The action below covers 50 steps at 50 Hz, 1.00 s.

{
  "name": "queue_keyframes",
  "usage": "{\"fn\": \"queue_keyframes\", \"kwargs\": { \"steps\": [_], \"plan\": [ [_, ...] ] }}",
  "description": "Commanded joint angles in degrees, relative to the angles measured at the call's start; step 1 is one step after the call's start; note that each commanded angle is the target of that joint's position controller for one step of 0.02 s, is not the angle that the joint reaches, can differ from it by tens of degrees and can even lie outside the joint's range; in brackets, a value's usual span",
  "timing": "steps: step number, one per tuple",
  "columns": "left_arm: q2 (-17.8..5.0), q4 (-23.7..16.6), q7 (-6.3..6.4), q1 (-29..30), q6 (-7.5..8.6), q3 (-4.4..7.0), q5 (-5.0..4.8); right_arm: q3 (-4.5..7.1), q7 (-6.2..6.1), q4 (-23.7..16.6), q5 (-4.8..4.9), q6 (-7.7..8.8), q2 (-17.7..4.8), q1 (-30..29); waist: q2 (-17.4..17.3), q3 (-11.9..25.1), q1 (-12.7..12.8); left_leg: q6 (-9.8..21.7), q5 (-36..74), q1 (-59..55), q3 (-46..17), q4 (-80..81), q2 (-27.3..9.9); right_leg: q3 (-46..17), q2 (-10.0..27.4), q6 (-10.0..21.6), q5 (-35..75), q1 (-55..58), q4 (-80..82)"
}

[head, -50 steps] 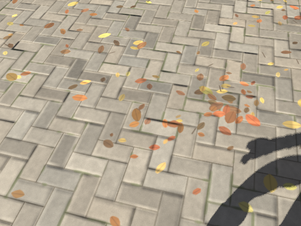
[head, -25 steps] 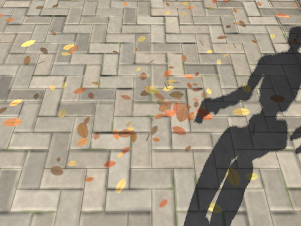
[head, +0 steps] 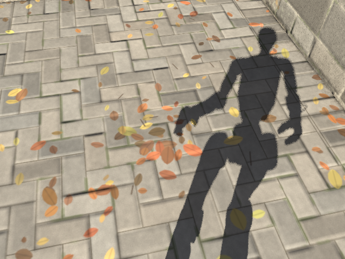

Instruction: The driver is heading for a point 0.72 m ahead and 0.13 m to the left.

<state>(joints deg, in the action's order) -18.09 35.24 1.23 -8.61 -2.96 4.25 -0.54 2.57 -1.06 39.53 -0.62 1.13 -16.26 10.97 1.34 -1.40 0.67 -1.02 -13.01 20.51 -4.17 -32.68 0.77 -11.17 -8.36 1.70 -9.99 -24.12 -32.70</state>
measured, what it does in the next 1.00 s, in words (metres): steps on the spot, turning left: right foot, then left foot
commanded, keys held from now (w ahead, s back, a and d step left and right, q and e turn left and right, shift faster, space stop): no key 0.08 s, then q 0.60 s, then w+q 0.12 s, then w+e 0.20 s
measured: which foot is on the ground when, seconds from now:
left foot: down 0.00-0.34, up 0.36-0.60, down 0.62-1.00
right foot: down 0.00-0.00, up 0.02-0.28, down 0.30-0.62, up 0.64-1.00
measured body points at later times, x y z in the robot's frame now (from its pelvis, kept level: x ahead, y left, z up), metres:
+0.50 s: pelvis +0.00 +0.01 +0.01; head +0.03 +0.01 +0.46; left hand +0.11 +0.30 -0.09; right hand +0.17 -0.26 -0.09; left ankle -0.01 +0.12 -0.68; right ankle -0.01 -0.13 -0.73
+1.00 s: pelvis +0.03 +0.06 +0.02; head +0.04 +0.07 +0.47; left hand +0.09 +0.37 -0.08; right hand +0.23 -0.17 -0.07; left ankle -0.01 +0.14 -0.73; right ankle +0.15 -0.07 -0.69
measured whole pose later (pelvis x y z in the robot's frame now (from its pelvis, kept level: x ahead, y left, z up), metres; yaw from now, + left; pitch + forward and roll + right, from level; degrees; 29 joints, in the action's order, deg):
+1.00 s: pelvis +0.03 +0.06 +0.02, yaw +18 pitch +1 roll -1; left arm -17.5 43.8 -0.7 -10.3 2.5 3.9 -1.0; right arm 2.3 -0.4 37.2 0.1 2.2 -16.5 16.9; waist 0.2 1.0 -1.9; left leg 4.1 -11.5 8.8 -4.6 -19.0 3.6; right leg -1.1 2.3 -2.0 -10.8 -26.7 -39.5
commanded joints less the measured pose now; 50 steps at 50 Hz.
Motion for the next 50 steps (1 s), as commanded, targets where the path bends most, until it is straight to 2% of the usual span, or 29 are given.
{"fn": "queue_keyframes", "kwargs": {
  "steps": [1,2,3,5,7,8,9,11,12,14,15,16,17,19,21,22,25,28,30,31,32,33,34,36,37,38,42,45,50],
  "plan": [
    [-4.3,-5.2,0.13,-0.7,1.13,1.06,-0.18,3.46,0.18,-3.5,-3.0,0.61,-13.1,1.2,-18.9,3.6,1.5,13.3,9.3,-7.7,-24.1,17.3,-20.8,2.8,-0.6,-0.5,-23.3,-7.9,-11.7],
    [-8.5,-4.2,0.26,-1.0,1.78,2.3,0.81,2.91,0.12,-5.1,-2.87,0.9,-10.3,-0.5,-15.3,4.1,0.0,17.1,10.3,-6.0,-26.0,17.2,-22.7,0.3,2.1,-2.7,-24.3,-7.2,-23.9],
    [-9.7,-2.6,0.12,-2.1,1.67,3.01,0.12,2.49,-0.14,-5.4,-1.88,0.91,-8.8,-2.2,-11.1,4.0,0.7,15.6,11.4,-6.3,-21.0,15.7,-20.1,0.2,2.0,-3.6,-21.4,-7.6,-29.5],
    [-6.0,-0.3,0.57,-3.9,0.66,2.23,0.52,1.57,-0.25,-5.1,0.03,0.9,-6.1,-3.9,-8.1,3.8,1.0,12.2,13.7,-8.4,-14.2,13.3,-15.0,0.3,3.0,-5.8,-16.8,-7.5,-32.5],
    [-0.7,0.3,0.21,-3.8,0.36,0.29,1.08,0.04,0.23,-4.2,0.09,0.63,-2.6,-4.8,-8.6,4.3,1.9,10.6,17.6,-7.2,-8.5,12.8,-10.7,4.2,6.0,-7.2,-14.6,-1.1,-22.7],
    [0.9,-0.2,-0.05,-1.9,0.62,-0.46,1.15,0.25,0.44,-4.0,0.22,0.25,-3.0,-4.6,-10.5,4.4,1.0,10.0,18.5,-7.8,-7.1,12.1,-8.9,7.0,6.9,-7.7,-14.5,1.9,-15.4],
    [1.2,-1.0,-0.18,1.0,0.97,-0.66,0.98,1.02,0.42,-3.6,0.47,-0.24,-5.1,-2.6,-12.5,4.2,-1.0,10.4,19.2,-9.3,-7.9,11.4,-8.5,8.4,6.7,-7.8,-15.4,3.3,-9.8],
    [-1.5,-0.9,-0.11,1.9,1.31,0.26,-0.18,2.38,0.33,-3.1,0.87,-1.12,-9.2,1.0,-14.1,4.3,-2.6,11.9,19.3,-12.6,-12.2,10.2,-10.0,9.4,5.4,-7.5,-14.3,4.6,-2.0],
    [-2.2,-0.2,-0.02,0.5,1.44,0.58,-0.55,2.58,0.24,-3.2,1.34,-1.4,-9.6,0.9,-13.8,4.1,-1.9,11.8,19.5,-13.0,-13.8,9.6,-10.2,9.7,5.2,-6.7,-9.9,6.3,4.0],
    [-4.0,1.1,0.29,-1.9,1.82,1.18,-0.26,2.89,-0.08,-3.2,2.44,-1.44,-10.0,1.6,-12.1,4.5,-1.0,10.0,19.9,-10.3,-16.0,8.9,-9.8,8.5,6.1,-3.9,-0.8,13.0,12.3],
    [-5.7,1.0,0.68,-3.6,1.87,1.62,0.33,2.63,-0.05,-3.6,2.14,-0.97,-9.1,1.4,-9.2,6.6,-0.5,8.0,17.4,-5.9,-15.2,7.2,-8.9,6.7,9.9,-2.2,4.3,19.1,10.6],
    [-9.4,2.0,0.9,-3.8,1.64,2.69,1.1,2.16,0.2,-4.9,1.76,-0.25,-6.9,1.3,0.9,7.7,-2.2,5.1,11.9,0.0,-8.6,3.5,-4.2,3.7,14.4,1.4,10.4,21.7,6.5],
    [-8.0,2.2,0.8,-4.1,1.32,2.8,1.42,1.88,0.4,-5.0,1.62,0.22,-6.0,-0.7,7.0,7.2,-0.5,2.3,2.8,3.3,-2.5,-1.7,0.2,0.8,17.1,5.0,11.3,21.0,8.4],
    [-6.2,1.2,1.17,-2.1,1.37,2.26,1.67,2.59,0.64,-5.5,1.42,-0.22,-6.9,-1.7,11.7,5.0,0.5,0.1,-14.6,9.1,1.7,-13.7,1.2,-6.5,26.1,11.1,16.6,20.1,12.1],
    [-5.5,0.8,1.59,-0.9,2.46,1.81,1.21,3.52,0.71,-5.8,1.6,-1.59,-7.4,-1.4,8.4,2.9,0.3,-1.5,-21.7,13.7,0.3,-27.1,-0.9,-6.5,29.4,13.6,26.3,19.8,11.9],
    [-5.9,1.0,1.61,0.6,2.82,1.97,0.66,3.32,0.73,-5.7,1.72,-2.24,-6.3,-0.7,6.8,2.1,-0.7,-2.0,-19.9,14.5,0.0,-26.7,-2.1,-3.7,28.1,12.3,26.9,19.8,11.4],
    [-7.1,1.3,1.48,2.9,2.29,2.56,0.19,2.29,1.52,-6.5,1.73,-2.93,-4.1,-1.2,8.0,2.7,-0.3,-2.6,-13.4,8.4,4.1,-19.4,-2.7,4.4,24.0,9.7,27.4,17.5,10.4],
    [-8.2,1.9,1.34,1.6,1.61,2.93,-0.38,2.77,2.72,-7.9,2.26,-3.19,-5.6,-1.3,8.9,4.6,0.3,-1.2,-8.7,2.2,7.1,-9.0,-1.7,6.7,24.3,8.6,24.5,17.9,8.1],
    [-7.8,2.5,1.11,1.4,1.93,2.7,-1.41,3.59,2.59,-6.9,1.79,-3.45,-6.4,2.8,6.5,5.5,-1.9,1.3,0.7,-6.4,9.1,2.4,0.9,9.6,22.9,5.5,17.3,14.5,2.2],
    [-5.8,3.9,0.68,-2.5,2.35,2.25,-0.79,4.51,1.87,-6.9,1.43,-3.35,-8.8,4.5,-0.7,6.0,-1.9,3.4,11.2,-13.7,3.8,7.8,-0.4,13.9,19.6,1.4,7.4,8.7,-6.5],
    [-1.3,1.5,0.39,-2.6,2.51,0.62,2.84,6.12,0.7,-9.0,1.05,-3.1,-17.2,5.4,-20.4,6.4,-0.3,11.5,35.4,-23.3,-20.9,9.6,-17.6,18.0,11.8,-5.3,-25.2,-9.1,-25.7],
    [-3.8,-0.2,0.87,3.7,2.77,1.08,1.91,5.22,1.68,-9.7,-1.2,-1.74,-15.9,7.6,-16.9,10.5,-5.0,21.8,35.1,-18.8,-30.5,12.4,-23.8,8.0,7.4,-5.7,-32.0,-12.4,-35.6],
    [-5.9,-0.1,1.15,4.7,2.5,1.71,0.52,4.65,2.14,-9.5,-1.4,-0.58,-14.2,5.8,-10.7,7.7,-4.3,21.2,30.0,-17.1,-25.8,13.0,-21.5,6.1,8.8,-5.3,-28.5,-13.6,-39.8],
    [-6.7,1.5,1.17,2.9,2.68,2.32,0.59,4.05,1.29,-8.3,1.42,-0.2,-11.2,3.9,-5.8,6.0,-2.2,15.2,-0.8,-16.2,-20.9,15.4,-14.9,5.7,11.5,-4.1,-17.5,-15.1,-34.8],
    [-6.9,1.4,0.89,3.2,2.93,2.45,0.6,3.58,0.81,-8.5,1.83,-0.34,-10.6,2.9,-7.0,4.4,-1.9,14.2,-10.9,-13.9,-20.6,17.7,-13.1,5.9,11.7,-4.0,-13.0,-14.3,-31.9],
    [-6.4,1.4,0.37,3.5,3.39,2.37,0.43,3.22,0.35,-8.8,1.48,-0.4,-10.1,2.6,-8.7,3.5,-1.7,13.9,-15.9,-12.6,-20.9,19.8,-11.9,6.6,10.9,-4.0,-9.8,-13.4,-30.7],
    [-4.4,3.2,-0.81,2.9,5.59,1.57,0.33,2.75,-0.62,-8.3,0.62,0.64,-8.8,3.9,-8.9,3.5,-2.1,13.2,-11.9,-15.0,-17.3,21.9,-10.9,8.1,10.2,-4.7,-3.0,-11.3,-17.7],
    [-3.1,3.7,-1.5,4.4,6.4,0.65,0.07,2.83,-0.24,-6.7,0.66,1.35,-9.7,5.6,-9.8,2.4,-3.8,13.1,-10.8,-14.1,-15.0,22.7,-11.5,9.4,10.9,-4.8,-0.3,-8.3,-10.1],
    [-4.1,2.8,-2.3,5.8,6.93,0.11,-0.86,3.12,0.78,-4.6,0.8,2.09,-11.3,7.2,-8.3,-1.2,-5.3,14.0,-14.6,-13.3,-14.8,24.3,-14.8,9.7,11.9,-2.7,-0.8,-8.9,-5.2]
  ]
}}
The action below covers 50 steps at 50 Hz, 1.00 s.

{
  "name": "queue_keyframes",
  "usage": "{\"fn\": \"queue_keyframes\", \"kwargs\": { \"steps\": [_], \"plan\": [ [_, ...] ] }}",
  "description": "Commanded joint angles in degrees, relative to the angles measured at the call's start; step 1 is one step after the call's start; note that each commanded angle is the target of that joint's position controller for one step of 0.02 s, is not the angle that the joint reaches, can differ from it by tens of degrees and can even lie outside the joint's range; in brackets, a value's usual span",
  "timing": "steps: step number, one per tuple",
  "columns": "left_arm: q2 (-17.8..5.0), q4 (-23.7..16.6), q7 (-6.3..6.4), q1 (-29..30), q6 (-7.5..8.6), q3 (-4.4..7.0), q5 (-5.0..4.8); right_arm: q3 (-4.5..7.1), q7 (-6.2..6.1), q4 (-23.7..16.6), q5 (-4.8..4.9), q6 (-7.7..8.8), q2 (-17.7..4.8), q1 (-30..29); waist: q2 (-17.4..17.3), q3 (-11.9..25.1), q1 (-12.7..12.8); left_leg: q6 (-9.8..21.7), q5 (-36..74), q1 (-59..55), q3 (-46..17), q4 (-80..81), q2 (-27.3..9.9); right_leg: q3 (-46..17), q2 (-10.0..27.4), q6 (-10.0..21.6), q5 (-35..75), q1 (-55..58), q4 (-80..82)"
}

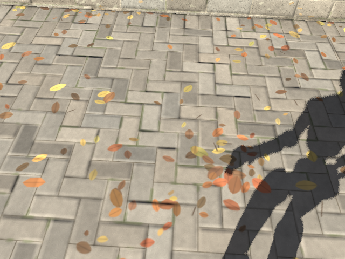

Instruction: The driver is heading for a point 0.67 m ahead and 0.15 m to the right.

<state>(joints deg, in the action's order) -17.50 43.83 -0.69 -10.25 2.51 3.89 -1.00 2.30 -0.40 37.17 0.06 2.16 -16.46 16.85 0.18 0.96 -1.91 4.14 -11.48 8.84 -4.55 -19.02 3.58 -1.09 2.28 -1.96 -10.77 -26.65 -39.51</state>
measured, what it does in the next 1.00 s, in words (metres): walks ahead: right foot, then left foot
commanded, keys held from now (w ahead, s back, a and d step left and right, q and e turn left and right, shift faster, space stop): w+e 0.56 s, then w+q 0.30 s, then no key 0.14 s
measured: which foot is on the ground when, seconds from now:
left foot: down 0.00-0.22, up 0.24-0.66, down 0.68-1.00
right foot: up 0.00-0.18, down 0.20-0.70, up 0.72-1.00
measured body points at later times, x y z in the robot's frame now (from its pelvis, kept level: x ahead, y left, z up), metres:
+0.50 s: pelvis +0.20 -0.10 +0.00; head +0.23 -0.14 +0.45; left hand +0.30 +0.16 -0.11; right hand +0.34 -0.40 -0.09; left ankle +0.40 +0.03 -0.69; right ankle +0.11 -0.16 -0.75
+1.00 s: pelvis +0.49 -0.15 +0.00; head +0.53 -0.16 +0.44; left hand +0.76 +0.02 -0.09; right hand +0.46 -0.44 -0.12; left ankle +0.50 -0.06 -0.75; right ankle +0.60 -0.35 -0.70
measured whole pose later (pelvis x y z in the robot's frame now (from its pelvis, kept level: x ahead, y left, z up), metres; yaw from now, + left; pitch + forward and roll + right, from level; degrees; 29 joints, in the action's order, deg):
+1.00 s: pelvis +0.49 -0.15 +0.00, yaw -14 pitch +1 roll +1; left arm -16.6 38.4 -0.3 -5.2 5.5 0.9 1.2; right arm 2.8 0.3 44.2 0.5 3.6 -16.0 20.0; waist 2.0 -3.5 -4.4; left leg 3.8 -9.8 7.9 -5.6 -17.3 6.5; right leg -5.0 3.3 -2.7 -4.5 -35.1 -40.9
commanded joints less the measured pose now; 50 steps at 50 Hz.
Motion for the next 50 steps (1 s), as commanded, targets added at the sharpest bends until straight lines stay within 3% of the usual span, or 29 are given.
{"fn": "queue_keyframes", "kwargs": {
  "steps": [1,7,9,10,11,12,13,14,15,16,17,20,25,28,31,33,34,35,36,37,38,39,40,41,44,47,50],
  "plan": [
    [-4.6,-5.9,-0.55,7.5,1.55,0.32,-0.48,3.41,0.27,-1.9,0.2,1.17,-11.2,1.4,-6.8,-3.9,-2.9,8.8,-16.0,-2.0,-13.9,10.8,-18.0,-0.3,1.4,1.5,-0.5,-6.6,2.2],
    [-4.4,-7.1,-1.72,6.7,2.01,-0.6,-0.85,3.76,1.05,0.2,0.86,1.16,-11.5,1.4,-4.9,-4.6,-2.0,7.9,-9.6,-3.8,-7.7,8.7,-18.8,1.8,0.8,5.1,-2.3,-1.9,6.9],
    [-5.0,-5.6,-1.63,1.5,1.96,-0.19,-0.56,3.58,1.03,0.3,0.99,0.87,-11.0,0.0,-3.9,-2.5,1.3,5.6,-2.7,-0.1,-3.1,2.8,-16.5,4.6,-1.8,6.5,-0.6,8.4,10.0],
    [-7.1,-3.9,-1.18,-4.9,1.88,0.94,-0.81,3.0,0.81,0.1,0.44,0.95,-9.6,-0.5,-2.8,0.6,4.3,3.5,6.0,3.3,0.5,-5.4,-13.9,3.9,-2.9,7.7,-1.2,17.5,10.4],
    [-12.1,-2.6,-0.57,-13.7,1.82,2.58,-0.94,1.8,0.54,-1.7,-0.69,1.35,-6.5,-2.3,5.7,5.1,7.8,-0.8,6.7,11.6,7.2,-24.7,-8.7,-10.0,5.7,11.3,-4.4,28.4,15.2],
    [-18.3,-2.7,-0.84,-16.9,2.02,3.75,-0.58,0.82,0.48,-5.4,-1.25,2.82,-3.7,-1.6,19.1,7.5,6.6,-5.3,-16.7,33.3,6.8,-42.8,0.7,-39.3,16.6,21.0,-14.6,40.7,23.6],
    [-12.9,-3.4,-1.07,-16.2,2.38,2.42,-0.49,1.68,0.82,-4.7,0.65,4.18,-8.3,-3.3,11.4,6.0,7.9,-4.6,-18.4,40.3,-0.5,-49.5,-2.3,-41.8,17.7,21.5,-20.5,41.8,26.5],
    [-10.3,-4.2,-0.98,-13.9,2.51,1.65,0.06,2.07,1.38,-5.1,1.71,4.99,-9.9,-5.2,8.9,1.9,7.2,-3.4,-13.4,42.9,-0.7,-50.2,-4.8,-35.8,16.1,20.0,-16.9,39.1,26.1],
    [-9.0,-5.1,-0.92,-12.0,2.43,1.25,0.31,1.86,1.4,-4.6,0.97,5.32,-9.2,-6.0,4.5,0.6,6.4,-3.1,-9.1,41.5,-0.3,-48.1,-6.6,-30.4,13.7,18.6,-11.4,35.8,25.7],
    [-8.2,-5.7,-0.78,-10.2,2.08,0.91,0.32,1.97,1.37,-4.7,-0.41,5.49,-8.9,-7.1,2.2,-1.0,5.4,-3.5,-5.9,39.8,-0.1,-44.3,-7.6,-26.9,12.0,17.8,-5.1,32.3,26.1],
    [-7.6,-6.2,-0.5,-9.0,1.88,0.49,0.57,2.11,1.47,-4.8,-1.04,5.35,-8.5,-7.1,2.8,-1.3,4.1,-4.0,-3.4,36.6,-0.1,-41.5,-8.2,-23.8,10.1,17.1,0.3,29.2,26.9],
    [-8.4,-6.0,0.53,-8.6,1.63,0.65,0.28,1.77,1.58,-4.5,-1.21,4.38,-6.7,-7.4,3.7,-1.9,2.8,-6.7,1.0,33.3,2.0,-35.4,-6.8,-18.1,7.3,17.0,13.2,24.0,27.9],
    [-9.3,-3.4,2.01,-12.5,0.93,1.12,-0.31,0.43,1.84,-6.7,-0.51,4.5,-3.4,-18.6,4.7,-3.9,6.1,-8.1,15.4,25.4,3.4,-15.9,-3.1,-13.6,3.1,13.4,15.8,17.2,27.0],
    [-9.2,-1.8,2.37,-15.2,0.5,1.27,-0.96,0.74,2.46,-7.5,0.13,5.01,-4.3,-22.6,4.7,-4.1,7.0,-6.8,18.2,22.8,1.7,-10.1,-2.0,-17.2,4.7,12.7,13.5,19.6,25.2],
    [-8.7,-0.5,2.77,-15.1,0.19,1.29,-0.24,1.21,2.91,-6.3,0.32,5.37,-5.4,-20.8,6.3,-3.9,5.8,-4.2,16.9,21.4,1.7,-8.0,-3.3,-17.0,8.1,11.7,18.3,26.2,23.0],
    [-9.1,-0.5,2.55,-14.5,-0.23,1.49,0.23,2.33,2.47,-4.8,0.22,5.27,-7.5,-15.4,7.5,-0.3,3.1,-1.3,10.4,14.8,5.0,-8.0,-1.1,-14.9,7.4,10.6,37.9,30.2,15.2],
    [-8.7,-0.8,2.38,-13.6,-0.52,1.17,0.61,3.17,2.1,-3.2,0.16,5.17,-9.0,-8.7,7.2,4.8,-0.6,1.1,12.0,5.2,6.2,-7.2,-1.1,-12.2,5.1,9.3,45.7,29.3,5.9],
    [-6.9,-2.2,2.33,-12.8,-0.64,0.31,1.61,3.45,1.88,-1.7,-0.58,5.03,-10.8,1.3,4.2,13.4,-4.7,5.4,14.5,-12.4,-2.8,-10.8,-8.7,-11.6,2.9,8.2,35.9,19.7,-8.7],
    [-1.0,-1.7,1.61,-22.5,0.03,-1.46,1.21,4.8,2.29,0.7,-0.44,4.6,-15.3,6.9,-14.1,22.6,-1.1,17.1,4.8,-34.8,-30.6,-8.8,-23.0,-7.2,-7.6,3.0,-4.9,-2.7,-32.6],
    [-4.1,-1.5,1.25,-21.5,0.96,-1.4,0.54,3.78,2.84,1.6,1.23,4.52,-10.4,8.0,-14.3,21.6,-2.1,17.0,-7.4,-34.8,-43.5,0.6,-23.7,-9.2,-7.1,3.2,-20.3,-11.0,-37.3],
    [-8.5,-3.6,0.98,-12.0,1.79,-0.27,-0.54,3.04,2.5,0.7,1.7,4.29,-7.7,2.7,-8.2,9.8,-3.1,13.9,-10.5,-25.1,-35.7,2.1,-21.6,-8.7,-3.3,3.7,-16.0,-14.9,-37.7],
    [-8.3,-5.3,0.88,-6.0,2.73,-0.49,-0.29,2.76,2.26,-0.1,0.9,3.76,-7.4,-0.7,-2.0,3.8,-2.3,12.2,-6.3,-16.0,-29.7,3.7,-19.0,-7.0,-1.4,4.0,-12.0,-14.2,-34.9],
    [-7.6,-6.1,0.75,-3.5,3.48,-0.47,0.59,2.57,2.21,-0.2,0.38,3.44,-7.1,-2.4,0.2,-0.5,-0.8,12.0,0.7,-9.2,-25.8,4.9,-17.0,-6.1,-0.1,3.6,-10.1,-13.6,-31.0],
    [-7.0,-6.3,0.62,-4.0,3.8,-0.39,1.32,2.36,1.98,-0.4,-0.26,3.43,-6.7,-2.9,-0.9,-0.9,1.0,11.6,5.6,-5.7,-22.9,6.0,-15.0,-6.1,1.4,3.3,-8.2,-11.0,-27.6],
    [-4.5,-6.1,0.57,-5.4,3.48,-1.11,2.02,2.21,1.42,0.0,0.36,3.24,-6.4,-3.4,-4.1,-1.2,3.1,12.3,17.4,0.1,-16.8,7.5,-12.9,-3.5,2.0,0.8,-8.0,-7.4,-18.1],
    [-2.0,-7.3,0.73,-0.7,3.32,-2.35,2.61,2.86,0.51,1.5,0.31,2.83,-9.0,-2.7,-4.1,-1.0,1.9,10.1,34.5,6.9,-7.4,5.9,-9.9,-0.6,0.2,-1.5,1.7,-0.3,-5.3],
    [-2.2,-8.0,0.17,4.3,3.43,-2.22,1.99,2.75,-0.1,3.9,0.86,1.81,-9.0,2.0,-4.5,1.1,-0.8,6.9,30.3,6.0,-6.1,4.0,-8.6,-0.8,-2.7,-1.2,16.3,4.9,3.6]
  ]
}}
